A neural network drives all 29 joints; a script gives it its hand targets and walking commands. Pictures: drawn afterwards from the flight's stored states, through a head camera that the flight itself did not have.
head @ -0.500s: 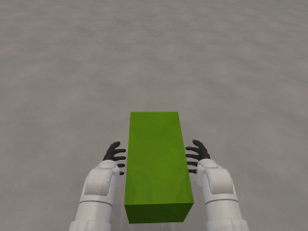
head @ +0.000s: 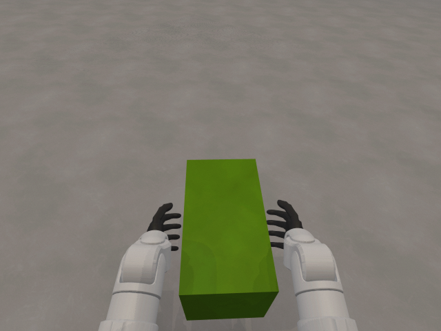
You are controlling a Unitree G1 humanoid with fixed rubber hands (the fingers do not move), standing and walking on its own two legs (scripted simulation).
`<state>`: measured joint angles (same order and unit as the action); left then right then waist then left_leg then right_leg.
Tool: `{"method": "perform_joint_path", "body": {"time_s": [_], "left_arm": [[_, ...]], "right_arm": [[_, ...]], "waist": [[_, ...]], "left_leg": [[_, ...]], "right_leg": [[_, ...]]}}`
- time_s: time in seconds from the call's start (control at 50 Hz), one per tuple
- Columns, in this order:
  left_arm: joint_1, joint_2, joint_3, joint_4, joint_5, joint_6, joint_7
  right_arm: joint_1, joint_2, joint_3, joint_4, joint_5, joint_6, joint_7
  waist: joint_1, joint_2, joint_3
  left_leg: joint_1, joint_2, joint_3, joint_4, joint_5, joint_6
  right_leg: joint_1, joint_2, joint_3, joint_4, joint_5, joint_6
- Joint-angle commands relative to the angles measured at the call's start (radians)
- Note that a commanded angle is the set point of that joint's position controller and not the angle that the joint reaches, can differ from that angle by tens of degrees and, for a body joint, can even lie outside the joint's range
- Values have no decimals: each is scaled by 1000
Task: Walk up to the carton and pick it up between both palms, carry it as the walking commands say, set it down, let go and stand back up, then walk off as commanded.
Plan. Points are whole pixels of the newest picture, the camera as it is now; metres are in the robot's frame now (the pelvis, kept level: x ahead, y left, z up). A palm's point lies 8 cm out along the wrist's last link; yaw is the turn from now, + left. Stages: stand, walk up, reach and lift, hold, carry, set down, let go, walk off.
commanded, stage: carry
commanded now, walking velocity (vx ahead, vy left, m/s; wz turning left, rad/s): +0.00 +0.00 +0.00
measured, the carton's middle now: (223, 234) +0.35 -0.01 -0.04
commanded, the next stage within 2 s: hold in 0.08 s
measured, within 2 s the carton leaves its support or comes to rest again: neither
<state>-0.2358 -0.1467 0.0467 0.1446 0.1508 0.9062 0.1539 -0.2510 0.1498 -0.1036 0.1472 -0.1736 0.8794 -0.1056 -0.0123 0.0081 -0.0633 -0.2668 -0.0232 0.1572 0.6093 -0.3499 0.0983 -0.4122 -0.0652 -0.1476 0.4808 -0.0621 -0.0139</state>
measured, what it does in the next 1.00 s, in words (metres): shifts its weight, turning left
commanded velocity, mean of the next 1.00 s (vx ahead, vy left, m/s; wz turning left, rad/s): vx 0.00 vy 0.00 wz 0.00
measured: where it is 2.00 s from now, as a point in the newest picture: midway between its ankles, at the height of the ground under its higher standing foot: outside the picture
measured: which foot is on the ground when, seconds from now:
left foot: down 0.00-1.00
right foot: down 0.00-1.00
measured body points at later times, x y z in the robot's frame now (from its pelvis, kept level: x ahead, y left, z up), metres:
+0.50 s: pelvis +0.01 -0.06 +0.00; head -0.06 -0.11 +0.45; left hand +0.29 +0.07 +0.02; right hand +0.34 -0.17 +0.07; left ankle -0.01 +0.05 -0.73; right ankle +0.12 -0.16 -0.73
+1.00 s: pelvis -0.03 -0.09 -0.02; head +0.00 -0.10 +0.43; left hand +0.33 +0.10 +0.01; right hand +0.30 -0.15 -0.07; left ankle -0.01 +0.05 -0.73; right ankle +0.12 -0.16 -0.73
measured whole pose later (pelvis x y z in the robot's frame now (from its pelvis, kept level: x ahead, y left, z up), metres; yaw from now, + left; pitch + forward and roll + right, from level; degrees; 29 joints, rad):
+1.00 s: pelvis -0.03 -0.09 -0.02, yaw +19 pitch -4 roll -1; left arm -0.78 -0.13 0.41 1.00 0.39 0.28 0.03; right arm -0.47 0.22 -0.44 0.72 -0.30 0.48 -0.20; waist -0.12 0.05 0.13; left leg -0.38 -0.07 -0.14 0.77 -0.32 0.03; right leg -0.43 0.05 0.03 0.68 -0.18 0.00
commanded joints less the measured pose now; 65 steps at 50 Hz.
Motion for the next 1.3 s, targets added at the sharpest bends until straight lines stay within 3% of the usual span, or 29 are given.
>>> {"method": "perform_joint_path", "body": {"time_s": [0.0, 0.06, 0.08, 0.12, 0.18, 0.2, 0.28, 0.3, 0.34, 0.38, 0.42, 0.44, 0.46, 0.54, 0.64, 0.68, 0.7, 0.74, 0.8, 0.84, 0.9, 0.96, 1.02, 1.04, 1.1, 1.12, 1.14, 1.2, 1.28], "left_arm": [[-650, -1042, -536, -235, -325, -101, -270], [-624, -1042, -531, -268, -329, -112, -270], [-510, -1071, -531, -34, -280, -176, -278], [-528, -1119, -521, -85, -236, -271, -263], [-640, -1231, -560, -102, -241, -342, -233], [-638, -1246, -550, -47, -246, -334, -231], [-929, -1204, -528, 48, -243, -332, -277], [-904, -1194, -496, 53, -240, -330, -283], [-1030, -1181, -514, 50, -274, -346, -303], [-1039, -1197, -448, 32, -308, -375, -300], [-1158, -1059, -347, 92, -269, -408, -316], [-1265, -943, -233, 149, -195, -442, -324], [-1296, -944, -208, 188, -174, -460, -326], [-1548, -807, -155, 165, -99, -536, -346], [-1443, -813, -87, 232, -14, -574, -360], [-1315, -843, -12, 424, -11, -585, -373], [-1319, -897, -69, 316, -20, -598, -369], [-1279, -877, 31, 571, 0, -603, -385], [-1254, -866, 43, 653, 51, -651, -382], [-1135, -906, 98, 740, 65, -667, -380], [-1018, -1013, 135, 1013, 93, -667, -387], [-943, -1113, 56, 1016, 62, -686, -366], [-893, -1059, 149, 1169, 125, -688, -328], [-927, -1056, 130, 1162, 117, -692, -321], [-990, -1100, -16, 946, 44, -755, -291], [-1022, -1040, -14, 858, 59, -777, -267], [-1069, -1020, -43, 820, 47, -798, -253], [-1058, -1083, -187, 646, 27, -826, -191], [-1169, -1054, -283, 479, -4, -849, -165]], "right_arm": [[-550, 983, 553, -164, 315, -70, 255], [-543, 1001, 568, -209, 323, -73, 256], [-373, 964, 499, -61, 252, -119, 275], [-530, 941, 546, -129, 270, -192, 289], [-690, 924, 660, -217, 331, -257, 343], [-670, 936, 670, -173, 340, -243, 347], [-671, 964, 523, 56, 236, -187, 341], [-658, 996, 523, 56, 227, -186, 347], [-617, 1072, 506, 158, 209, -167, 324], [-551, 1158, 432, 130, 162, -149, 316], [-552, 1207, 343, 317, 121, -132, 294], [-607, 1264, 309, 434, 106, -134, 285], [-573, 1296, 257, 526, 92, -143, 286], [-564, 1362, 165, 716, 71, -205, 238], [-547, 1325, 144, 734, 78, -280, 190], [-591, 1258, 71, 781, 40, -315, 159], [-613, 1254, 75, 716, 36, -341, 167], [-770, 1140, 7, 709, -11, -384, 156], [-906, 1161, 33, 622, -20, -440, 145], [-979, 1132, 109, 544, 13, -486, 131], [-1241, 988, 151, 353, 29, -545, 118], [-1265, 901, 168, 218, 42, -596, 116], [-1421, 753, 169, 158, 53, -614, 120], [-1468, 748, 155, 159, 57, -622, 128], [-1268, 822, 215, 232, 42, -633, 167], [-1264, 808, 223, 250, 57, -651, 190], [-1230, 810, 202, 297, 60, -667, 206], [-1001, 893, 187, 420, 32, -697, 261], [-950, 884, 115, 467, 5, -711, 295]], "waist": [[-3, 30, -387], [-4, -37, -454], [-149, 169, -353], [-120, 106, -394], [-167, 76, -479], [-177, 132, -481], [-263, 82, -294], [-222, 48, -298], [-261, 28, -320], [-198, -89, -294], [-156, -186, -220], [-73, -177, -152], [-102, -170, -152], [-63, -44, -313], [-63, 21, -387], [-84, 1, -203], [-110, 22, -274], [-135, -34, -183], [-143, -55, -239], [-57, -79, -292], [-94, -92, -354], [-188, -61, -442], [-102, -46, -392], [-146, -66, -405], [-157, -52, -683], [-117, -60, -737], [-146, -45, -745], [-135, 90, -848], [-220, 127, -813]], "left_leg": [[89, 239, -207, -138, 415, -92], [98, 208, -181, -106, 318, -74], [-156, 83, -389, -246, 357, -29], [-16, 73, -401, -231, 557, -68], [186, 101, -433, -178, 588, -89], [104, 74, -403, -199, 482, -82], [-108, 80, -395, -316, 37, -44], [-146, 73, -378, -334, 26, -31], [-163, 48, -369, -294, 10, -18], [-33, 13, -334, -253, 48, -21], [-83, -7, -316, -196, -19, -13], [-136, -10, -282, -159, -81, -11], [-69, -2, -281, -155, -105, -3], [-53, -24, -256, -58, 26, -3], [10, -27, -239, -62, 114, -5], [-113, -27, -249, -34, 60, 9], [-26, -16, -282, -88, 86, 16], [-127, -26, -278, -47, -37, 15], [-100, -33, -268, 21, -7, 8], [-130, -25, -285, 10, 7, 24], [-226, -48, -297, 31, -24, 28], [-158, -51, -310, 79, 50, 1], [-315, -52, -316, 67, -78, -7], [-328, -48, -315, 86, -108, -8], [-286, -63, -328, 112, 45, -41], [-274, -62, -329, 120, 100, -62], [-269, -65, -317, 145, 145, -77], [-99, -59, -346, 122, 254, -120], [-103, -44, -364, 158, 252, -158]], "right_leg": [[163, -88, 115, -1, 25, -6], [221, -112, 145, -22, 117, -11], [637, 202, 257, 92, 199, -13], [660, 160, 249, 44, 207, -9], [388, 180, 221, 46, 148, 22], [456, 199, 180, 54, 155, 33], [513, 202, 190, 49, 71, 42], [572, 207, 188, 35, 80, 45], [574, 189, 204, 38, 104, 56], [600, 178, 173, 52, 126, 56], [575, 131, 216, -7, -51, 62], [540, 104, 234, -34, -214, 74], [449, 89, 261, -51, -297, 69], [557, 20, 359, -60, -268, 78], [584, 7, 368, -56, -81, 97], [522, -16, 423, -93, -256, 76], [537, 18, 380, -59, -233, 59], [405, 20, 372, -72, -443, 52], [336, 37, 378, -50, -438, 59], [434, 29, 397, -34, -454, 62], [319, 83, 299, 54, -406, 77], [277, 111, 267, 91, -261, 57], [185, 139, 211, 170, -309, 68], [192, 146, 219, 172, -358, 75], [183, 168, 166, 258, -90, 69], [137, 170, 146, 308, -29, 68], [77, 170, 127, 324, 6, 65], [-11, 178, 135, 387, 59, 45], [-188, 188, 139, 401, 4, 30]]}}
